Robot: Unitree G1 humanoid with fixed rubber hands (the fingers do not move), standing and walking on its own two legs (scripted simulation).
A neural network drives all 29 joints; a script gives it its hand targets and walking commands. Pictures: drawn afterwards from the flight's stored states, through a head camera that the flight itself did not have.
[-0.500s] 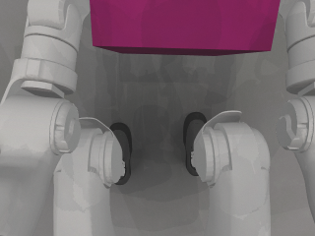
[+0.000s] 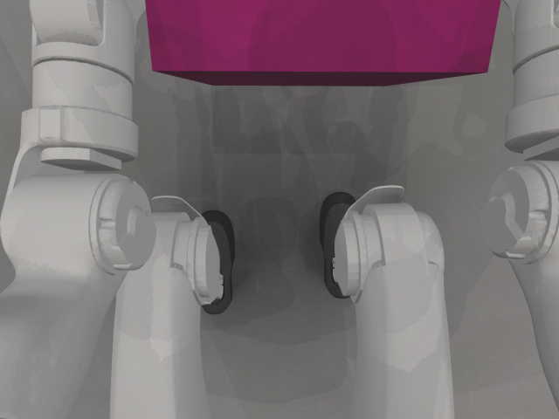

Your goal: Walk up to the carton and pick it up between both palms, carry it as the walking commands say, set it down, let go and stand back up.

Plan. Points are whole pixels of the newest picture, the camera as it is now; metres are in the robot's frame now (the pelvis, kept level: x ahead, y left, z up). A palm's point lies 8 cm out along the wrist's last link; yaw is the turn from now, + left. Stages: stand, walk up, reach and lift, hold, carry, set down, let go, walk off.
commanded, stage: reach and lift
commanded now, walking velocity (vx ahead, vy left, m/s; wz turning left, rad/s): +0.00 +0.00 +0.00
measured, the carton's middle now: out of the picture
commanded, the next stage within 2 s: none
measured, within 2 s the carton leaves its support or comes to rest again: neither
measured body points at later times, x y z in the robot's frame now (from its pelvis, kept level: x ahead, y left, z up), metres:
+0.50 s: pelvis -0.01 +0.00 +0.04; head +0.35 -0.05 +0.29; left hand +0.58 +0.11 -0.07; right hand +0.57 -0.24 -0.07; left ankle +0.11 +0.12 -0.37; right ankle +0.13 -0.12 -0.37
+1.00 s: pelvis -0.02 +0.00 +0.10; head +0.33 -0.04 +0.35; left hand +0.56 +0.12 -0.01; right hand +0.55 -0.23 -0.01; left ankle +0.11 +0.12 -0.37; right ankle +0.13 -0.12 -0.37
